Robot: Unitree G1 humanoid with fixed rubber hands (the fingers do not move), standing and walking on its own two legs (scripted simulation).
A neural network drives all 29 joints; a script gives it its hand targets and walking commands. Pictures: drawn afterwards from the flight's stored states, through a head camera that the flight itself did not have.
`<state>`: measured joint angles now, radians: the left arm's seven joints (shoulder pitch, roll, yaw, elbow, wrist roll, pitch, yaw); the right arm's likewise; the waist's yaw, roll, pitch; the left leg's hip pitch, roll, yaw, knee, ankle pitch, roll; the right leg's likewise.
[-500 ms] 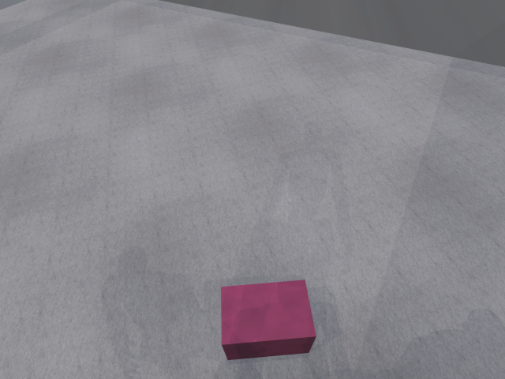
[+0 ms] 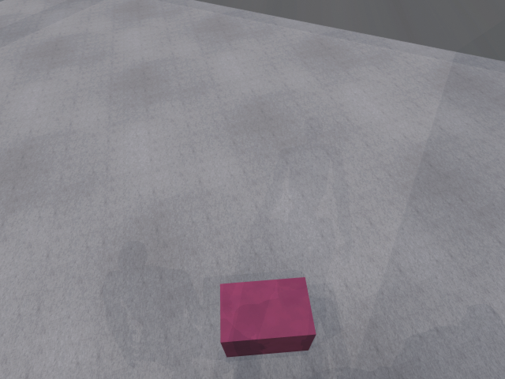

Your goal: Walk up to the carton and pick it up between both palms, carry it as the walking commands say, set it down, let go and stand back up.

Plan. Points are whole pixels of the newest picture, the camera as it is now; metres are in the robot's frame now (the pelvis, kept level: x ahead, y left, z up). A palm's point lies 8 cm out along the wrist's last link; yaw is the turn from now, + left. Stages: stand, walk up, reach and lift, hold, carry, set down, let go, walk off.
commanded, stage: reach and lift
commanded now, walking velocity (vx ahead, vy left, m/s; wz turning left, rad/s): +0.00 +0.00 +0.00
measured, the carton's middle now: (265, 317) +0.42 +0.00 -0.66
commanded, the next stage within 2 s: none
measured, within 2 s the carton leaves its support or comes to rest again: neither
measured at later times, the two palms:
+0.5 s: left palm out of the picture +0.10 +0.24 -0.15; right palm out of the picture +0.13 -0.23 -0.16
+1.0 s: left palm (146, 341) +0.23 +0.24 -0.19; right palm (373, 317) +0.27 -0.22 -0.19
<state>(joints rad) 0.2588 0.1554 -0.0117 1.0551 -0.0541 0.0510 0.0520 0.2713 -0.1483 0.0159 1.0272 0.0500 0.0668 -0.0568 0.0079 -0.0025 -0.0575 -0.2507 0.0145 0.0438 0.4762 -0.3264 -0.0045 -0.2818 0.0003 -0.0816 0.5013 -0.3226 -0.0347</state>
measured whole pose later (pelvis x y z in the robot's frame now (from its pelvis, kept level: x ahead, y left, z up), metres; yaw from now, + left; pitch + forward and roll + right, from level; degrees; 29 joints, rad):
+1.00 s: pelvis -0.15 -0.01 -0.09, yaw +3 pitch +20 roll +1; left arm -0.77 0.30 0.20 0.73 -0.06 0.52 0.00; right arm -0.82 -0.32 -0.17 0.78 0.06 0.50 0.02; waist 0.00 -0.01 0.21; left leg -1.08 -0.02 -0.01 1.06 -0.32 -0.02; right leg -1.10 0.00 -0.01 1.08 -0.33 -0.03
